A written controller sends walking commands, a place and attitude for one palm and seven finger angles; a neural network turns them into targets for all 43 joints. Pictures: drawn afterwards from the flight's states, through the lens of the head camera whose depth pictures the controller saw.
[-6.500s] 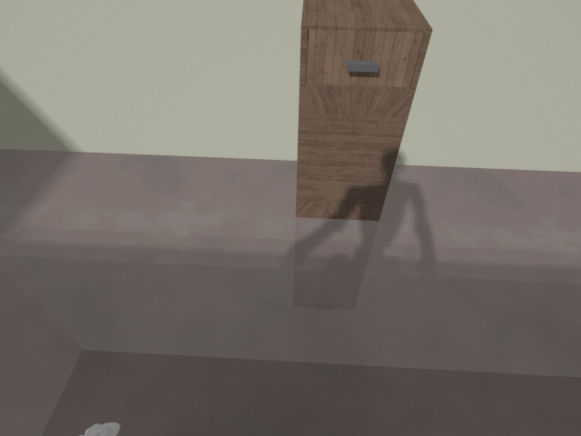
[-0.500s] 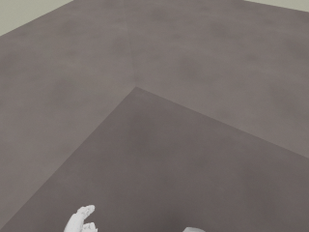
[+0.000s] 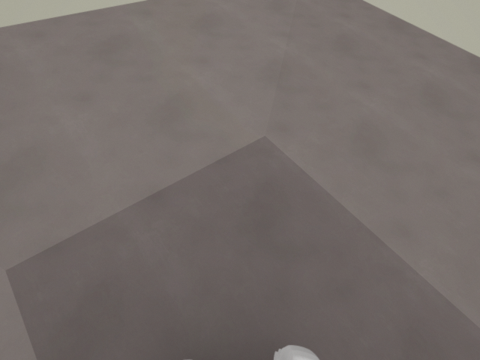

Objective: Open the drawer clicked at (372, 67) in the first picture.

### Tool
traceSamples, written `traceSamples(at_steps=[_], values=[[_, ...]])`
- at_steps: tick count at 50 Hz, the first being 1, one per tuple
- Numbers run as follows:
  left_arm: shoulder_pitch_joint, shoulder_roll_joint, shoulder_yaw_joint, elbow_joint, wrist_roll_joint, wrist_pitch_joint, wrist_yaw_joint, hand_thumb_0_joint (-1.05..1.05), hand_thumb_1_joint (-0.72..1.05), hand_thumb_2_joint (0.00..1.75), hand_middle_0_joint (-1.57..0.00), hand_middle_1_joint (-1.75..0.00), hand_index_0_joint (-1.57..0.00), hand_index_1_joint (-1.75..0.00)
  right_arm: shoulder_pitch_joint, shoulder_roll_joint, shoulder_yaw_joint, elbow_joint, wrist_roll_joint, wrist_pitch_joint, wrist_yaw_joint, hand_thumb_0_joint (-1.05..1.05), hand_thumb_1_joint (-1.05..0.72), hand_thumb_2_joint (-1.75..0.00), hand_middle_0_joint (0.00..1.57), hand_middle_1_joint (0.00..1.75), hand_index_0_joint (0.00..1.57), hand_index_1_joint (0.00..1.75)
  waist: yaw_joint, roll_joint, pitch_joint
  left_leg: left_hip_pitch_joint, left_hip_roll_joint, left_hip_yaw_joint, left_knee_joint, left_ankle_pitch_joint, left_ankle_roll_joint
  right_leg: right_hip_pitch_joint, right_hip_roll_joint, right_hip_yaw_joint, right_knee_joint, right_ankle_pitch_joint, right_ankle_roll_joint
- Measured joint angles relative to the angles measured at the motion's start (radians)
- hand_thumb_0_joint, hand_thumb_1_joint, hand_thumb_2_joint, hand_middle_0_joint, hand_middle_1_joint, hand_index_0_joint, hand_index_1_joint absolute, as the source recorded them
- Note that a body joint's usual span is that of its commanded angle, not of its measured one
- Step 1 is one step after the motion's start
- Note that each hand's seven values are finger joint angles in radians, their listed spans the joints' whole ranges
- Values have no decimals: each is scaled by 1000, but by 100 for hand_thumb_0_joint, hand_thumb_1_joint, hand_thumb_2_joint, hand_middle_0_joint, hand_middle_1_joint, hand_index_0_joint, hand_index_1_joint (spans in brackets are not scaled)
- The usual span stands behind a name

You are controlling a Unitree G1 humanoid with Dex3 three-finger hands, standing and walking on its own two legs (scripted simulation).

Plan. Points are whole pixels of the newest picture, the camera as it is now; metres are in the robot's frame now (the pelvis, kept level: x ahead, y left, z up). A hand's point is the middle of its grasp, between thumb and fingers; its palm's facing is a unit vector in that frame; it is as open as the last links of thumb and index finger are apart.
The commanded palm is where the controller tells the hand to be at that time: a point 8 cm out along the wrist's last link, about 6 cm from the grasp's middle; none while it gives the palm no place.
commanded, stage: turn to face it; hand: left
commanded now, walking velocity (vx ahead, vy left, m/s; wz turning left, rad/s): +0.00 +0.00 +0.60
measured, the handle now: out of the picture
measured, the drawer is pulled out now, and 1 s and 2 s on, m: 0.00 0.00 0.00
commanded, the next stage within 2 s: none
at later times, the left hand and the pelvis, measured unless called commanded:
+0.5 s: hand out of the picture +0.05 +0.17 -0.14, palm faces +0.29 -0.92 -0.27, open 7.3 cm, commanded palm none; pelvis -0.01 -0.06 +0.00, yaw +17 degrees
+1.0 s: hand out of the picture -0.14 +0.10 -0.17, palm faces +0.62 -0.74 -0.25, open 7.3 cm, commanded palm none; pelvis -0.03 -0.07 +0.00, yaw +37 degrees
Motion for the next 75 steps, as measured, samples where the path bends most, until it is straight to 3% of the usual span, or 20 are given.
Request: traceSamples(at_steps=[5, 13, 21, 25, 27, 29, 32, 35, 42, 47, 50, 51, 53, 56, 59, 66, 70, 72, 74, 75], values=[[14, 19, 0, -8, -4, -11, -1, 0, 91, 90, -19, -30, -20, -30, 8, -4, 9, 1, 8, -6, -3, 0, -91, -90, 20, 30, 20, 30, 9, 10, -6, 48, -31, -47, -135, 82, 11, -10, 9, 63, 10, 69, 30], [-11, 11, -11, -22, -8, -7, 2, 0, 91, 90, -19, -30, -20, -30, 13, -1, 8, 1, 9, 7, 6, 0, -91, -90, 20, 30, 21, 30, -5, 11, -22, 61, -76, -129, -176, 125, 4, 43, 19, 95, -106, 57, 46], [-54, -34, -32, -66, -16, -13, 2, 0, 91, 90, -19, -30, -20, -30, 8, -24, -7, -8, 1, 29, 14, 0, -90, -90, 20, 30, 21, 30, -33, 51, -19, 11, -109, -226, -150, 152, -30, 122, 72, 96, -323, -10, 14], [-35, -49, -42, -99, -20, -36, 2, 0, 91, 90, -20, -30, -20, -30, 13, -41, -21, -14, 3, 46, 18, 0, -90, -90, 20, 30, 21, 30, -29, 69, -31, -34, -131, -269, -105, 148, -67, 240, 91, 83, -588, 47, -18], [-19, -59, -48, -100, -11, -46, 8, 0, 91, 90, -20, -30, -20, -30, 7, -53, -34, -9, 6, 55, 17, 0, -91, -90, 20, 30, 21, 30, -18, 86, -27, -95, -130, -256, 49, -18, -94, 250, 93, 62, -613, 105, -72], [1, -69, -59, -95, -10, -39, 9, 0, 91, 90, -20, -30, -20, -30, 12, -66, -42, -8, 1, 63, 20, 1, -91, -90, 20, 30, 21, 30, -23, 99, -29, -160, -122, -216, 255, -98, -109, 272, 80, 27, -624, 100, -98], [30, -75, -62, -85, -13, -42, 10, 0, 91, 90, -20, -30, -20, -30, 15, -79, -45, -4, -2, 66, 31, 1, -91, -90, 20, 30, 20, 30, -23, 95, -28, -208, -78, -157, 473, -69, -133, 311, 56, -10, -670, 110, -105], [43, -77, -67, -80, -13, -54, 9, 0, 91, 90, -20, -30, -20, -30, 16, -85, -43, -1, 0, 66, 34, 0, -91, -90, 20, 30, 20, 30, -24, 86, -15, -206, -33, -138, 548, -42, -156, 331, 35, -51, -686, 113, -109], [76, -88, -75, -71, -3, -67, 4, 0, 91, 90, -20, -30, -20, -30, -28, -88, -31, 20, 3, 85, 34, 1, -91, -90, 19, 30, 20, 30, 6, 65, 17, -121, 24, -107, 431, -99, -175, 334, -13, -140, -662, 90, -104], [100, -67, -67, -52, 4, -56, 0, 0, 91, 90, -20, -30, -20, -30, -94, -74, -12, 1, 10, 71, 35, 1, -91, -90, 19, 30, 20, 30, 38, 36, 37, -22, 21, -45, 203, -134, -154, 314, -50, -189, -610, 62, -82], [116, -39, -54, -40, -1, -47, -3, 0, 90, 90, -20, -30, -20, -30, -119, -68, -1, -27, 11, 48, 36, 1, -91, -90, 19, 30, 20, 30, 48, 18, 34, 65, 5, -9, 0, -22, -131, 288, -78, -222, -533, 21, -57], [118, -25, -47, -35, -6, -41, -4, 0, 90, 90, -20, -30, -20, -30, -127, -63, -1, -35, 10, 36, 36, 1, -91, -90, 19, 30, 20, 30, 49, 4, 33, 74, -8, -6, -27, -11, -88, 261, -96, -209, -470, 2, -46], [104, 1, -38, -24, -9, -17, -2, 0, 91, 90, -20, -30, -20, -30, -139, -50, 6, -45, 13, 18, 34, 0, -91, -90, 19, 30, 20, 30, 55, -19, 40, 61, -23, -16, 8, -35, -52, 183, -85, -112, -283, -121, -17], [78, 18, -26, -18, -7, 3, 0, 1, 91, 90, -20, -30, -20, -30, -129, -38, 15, -52, 10, 9, 22, 0, -91, -90, 20, 30, 20, 30, 50, -12, 29, 76, -23, -52, -19, -27, -49, 89, -45, -26, -82, -117, 5], [45, 24, -23, -37, -8, -4, -7, 1, 91, 90, -20, -30, -20, -30, -112, -33, 20, -48, 8, 12, 15, 0, -91, -90, 20, 30, 21, 30, 42, 1, 22, 97, -30, -91, -74, 11, -50, 39, -29, 22, -29, -42, 18], [-19, 12, -28, -90, -11, -15, -6, 0, 91, 90, -19, -30, -20, -30, -63, -27, 17, -38, 5, 23, 20, 0, -90, -90, 20, 30, 21, 30, 13, 24, 8, 100, -53, -165, -123, 54, -61, 49, 2, 70, -174, -6, 31], [-45, -7, -39, -114, -18, -27, -5, 0, 91, 90, -19, -30, -20, -30, -34, -34, 6, -31, 1, 32, 21, 0, -90, -90, 20, 30, 21, 30, -13, 52, 7, 71, -62, -214, -91, 48, -83, 131, 43, 65, -382, -11, 22], [-45, -15, -48, -130, -20, -43, -6, 0, 91, 90, -20, -30, -20, -30, -16, -41, -1, -28, 5, 39, 21, 0, -90, -90, 20, 30, 21, 30, -18, 62, 2, 44, -73, -236, -48, 31, -100, 202, 58, 52, -545, 75, 17], [-46, -37, -58, -133, -12, -61, -3, 0, 91, 90, -20, -30, -20, -30, -7, -59, -15, -19, 11, 47, 19, 0, -90, -90, 20, 30, 21, 30, -23, 96, 8, -8, -71, -245, 79, -67, -106, 216, 68, 19, -565, 114, -60], [-42, -47, -67, -136, -10, -62, -2, 0, 91, 90, -20, -30, -20, -30, -1, -66, -21, -16, 10, 54, 18, 1, -91, -90, 20, 30, 21, 30, -27, 103, 9, -44, -79, -232, 184, -135, -109, 220, 58, 2, -557, 108, -81]])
